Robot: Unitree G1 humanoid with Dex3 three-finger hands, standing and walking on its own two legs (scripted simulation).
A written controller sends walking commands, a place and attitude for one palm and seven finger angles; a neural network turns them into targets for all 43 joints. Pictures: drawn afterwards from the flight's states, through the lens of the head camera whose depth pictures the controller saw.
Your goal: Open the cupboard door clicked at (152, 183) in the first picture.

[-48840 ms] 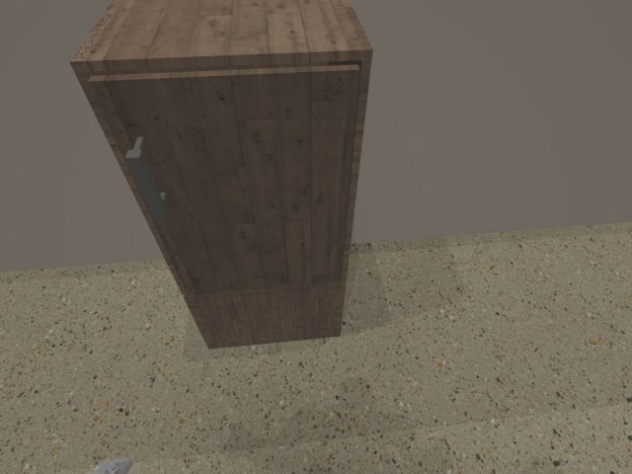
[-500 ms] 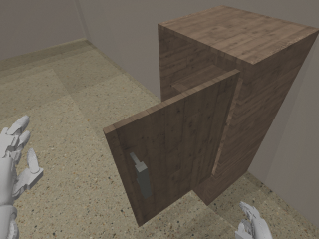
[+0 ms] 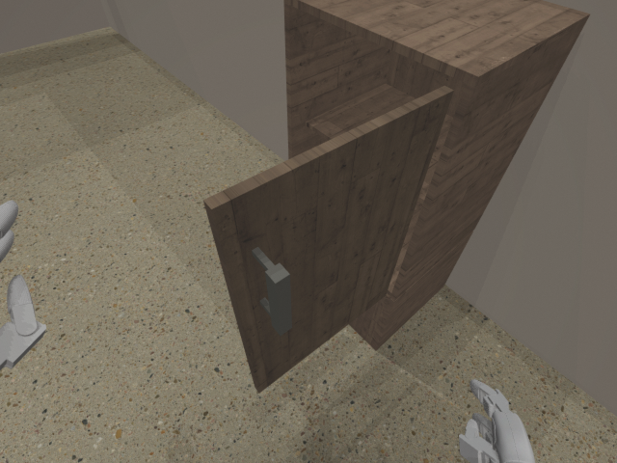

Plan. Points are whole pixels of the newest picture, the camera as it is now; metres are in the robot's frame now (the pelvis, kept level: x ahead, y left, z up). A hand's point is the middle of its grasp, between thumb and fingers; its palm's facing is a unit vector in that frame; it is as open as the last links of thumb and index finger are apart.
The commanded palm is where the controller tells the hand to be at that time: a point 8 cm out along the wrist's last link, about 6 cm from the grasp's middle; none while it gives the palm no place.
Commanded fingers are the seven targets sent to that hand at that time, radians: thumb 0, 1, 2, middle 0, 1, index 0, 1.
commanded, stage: step back with the hand held close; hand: left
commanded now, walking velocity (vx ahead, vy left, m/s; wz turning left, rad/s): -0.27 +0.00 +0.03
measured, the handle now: (271, 292) +0.33 +0.08 +0.02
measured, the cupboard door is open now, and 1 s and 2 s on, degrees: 87 87 87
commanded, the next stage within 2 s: stop stepping back and stand still in 0.62 s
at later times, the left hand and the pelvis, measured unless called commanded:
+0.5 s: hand out of the picture +0.13 +0.29 +0.17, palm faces +0.49 -0.72 -0.49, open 7.4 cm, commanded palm +0.07 +0.31 +0.18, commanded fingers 0.00 0.90 0.90 -0.20 -0.30 -0.20 -0.30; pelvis -0.06 +0.01 +0.00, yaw +2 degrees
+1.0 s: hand out of the picture +0.05 +0.26 +0.15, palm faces +0.40 -0.80 -0.44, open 7.4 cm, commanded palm +0.00 +0.29 +0.18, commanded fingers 0.00 0.90 0.90 -0.20 -0.30 -0.20 -0.30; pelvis -0.15 -0.01 -0.01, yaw -1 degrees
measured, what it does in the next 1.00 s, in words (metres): walks backwards: right foot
